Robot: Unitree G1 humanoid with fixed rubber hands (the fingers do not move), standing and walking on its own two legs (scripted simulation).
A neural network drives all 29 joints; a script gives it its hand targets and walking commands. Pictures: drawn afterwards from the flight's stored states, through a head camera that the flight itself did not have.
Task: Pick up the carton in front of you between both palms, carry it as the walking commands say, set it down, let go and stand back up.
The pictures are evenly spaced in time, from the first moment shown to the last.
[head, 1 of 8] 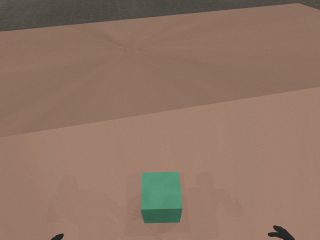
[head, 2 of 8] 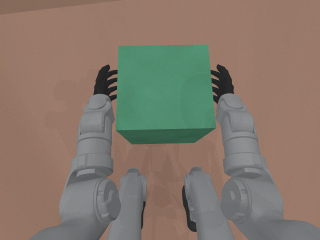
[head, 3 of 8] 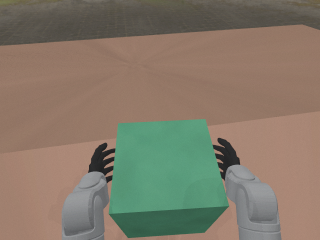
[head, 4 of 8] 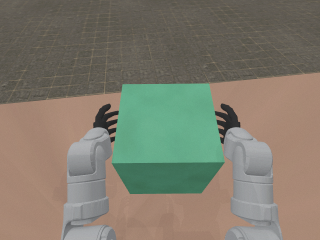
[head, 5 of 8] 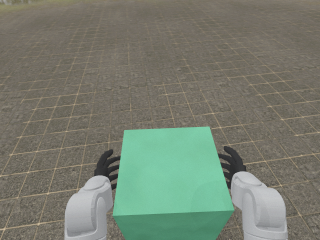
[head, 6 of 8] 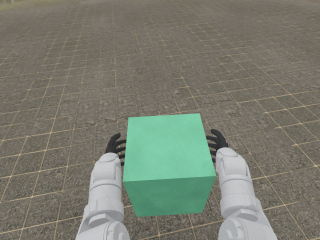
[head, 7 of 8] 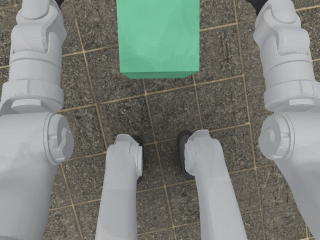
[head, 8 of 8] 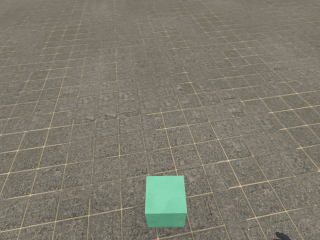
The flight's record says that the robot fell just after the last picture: no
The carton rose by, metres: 0.68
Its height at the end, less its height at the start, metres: -0.24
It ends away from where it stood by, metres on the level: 5.44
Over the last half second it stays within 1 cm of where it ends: yes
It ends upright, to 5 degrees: yes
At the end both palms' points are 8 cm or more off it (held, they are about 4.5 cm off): yes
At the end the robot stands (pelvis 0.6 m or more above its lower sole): yes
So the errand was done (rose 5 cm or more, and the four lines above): yes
